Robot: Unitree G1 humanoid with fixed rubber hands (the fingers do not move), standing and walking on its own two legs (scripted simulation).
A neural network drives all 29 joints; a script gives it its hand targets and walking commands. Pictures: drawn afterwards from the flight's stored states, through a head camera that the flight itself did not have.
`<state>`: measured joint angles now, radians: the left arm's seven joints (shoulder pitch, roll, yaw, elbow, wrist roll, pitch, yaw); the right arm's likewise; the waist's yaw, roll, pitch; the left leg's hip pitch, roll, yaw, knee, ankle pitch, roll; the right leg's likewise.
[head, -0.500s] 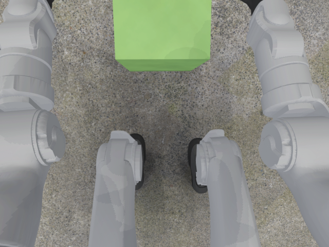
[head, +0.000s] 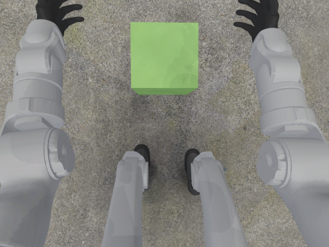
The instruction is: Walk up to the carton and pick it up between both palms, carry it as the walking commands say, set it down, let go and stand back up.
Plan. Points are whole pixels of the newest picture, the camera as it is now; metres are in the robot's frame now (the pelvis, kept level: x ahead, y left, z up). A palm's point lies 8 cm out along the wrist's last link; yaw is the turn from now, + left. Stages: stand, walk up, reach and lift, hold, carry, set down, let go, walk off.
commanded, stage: set down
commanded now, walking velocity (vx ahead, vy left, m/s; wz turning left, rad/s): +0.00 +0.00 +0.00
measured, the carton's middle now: (163, 65) +0.55 +0.02 -0.47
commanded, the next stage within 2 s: let go in 0.38 s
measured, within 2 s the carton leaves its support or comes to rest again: neither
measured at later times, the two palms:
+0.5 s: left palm (29, 19) +0.52 +0.23 -0.03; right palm (288, 27) +0.51 -0.17 -0.03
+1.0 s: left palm out of the picture +0.33 +0.23 +0.07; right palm out of the picture +0.34 -0.22 +0.07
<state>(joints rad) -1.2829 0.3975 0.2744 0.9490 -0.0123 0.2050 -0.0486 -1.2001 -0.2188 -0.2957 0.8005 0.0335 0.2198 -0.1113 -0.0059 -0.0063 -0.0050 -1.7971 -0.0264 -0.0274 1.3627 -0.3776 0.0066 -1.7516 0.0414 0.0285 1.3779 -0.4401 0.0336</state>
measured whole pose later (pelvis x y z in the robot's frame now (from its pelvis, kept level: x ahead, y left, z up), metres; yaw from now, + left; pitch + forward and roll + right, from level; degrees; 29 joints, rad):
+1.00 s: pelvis +0.07 -0.01 +0.16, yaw +2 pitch +19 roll +0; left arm -0.16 0.21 0.14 0.59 0.01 0.02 -0.06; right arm -0.13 -0.17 -0.11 0.56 -0.03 0.03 0.03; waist 0.00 -0.01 -0.01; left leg -0.71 -0.02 -0.03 0.59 -0.22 -0.01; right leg -0.68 0.02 0.04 0.62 -0.28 0.00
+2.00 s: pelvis +0.14 -0.01 +0.18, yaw +2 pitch +4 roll +1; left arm 0.33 0.27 0.02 0.69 0.02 -0.05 0.02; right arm 0.32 -0.27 -0.02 0.77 -0.03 -0.07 -0.01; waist 0.00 0.01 -0.10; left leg -0.25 -0.02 -0.04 0.53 -0.35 0.00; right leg -0.20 0.01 0.03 0.53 -0.39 -0.01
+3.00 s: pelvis +0.13 -0.02 +0.18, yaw +3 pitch -1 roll +0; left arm 0.41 0.18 -0.04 1.04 0.01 0.00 0.05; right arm 0.35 -0.18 0.04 1.12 -0.01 0.01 -0.05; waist 0.00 0.00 -0.01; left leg -0.17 -0.01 -0.07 0.50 -0.32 -0.02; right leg -0.11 0.03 0.01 0.48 -0.36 -0.03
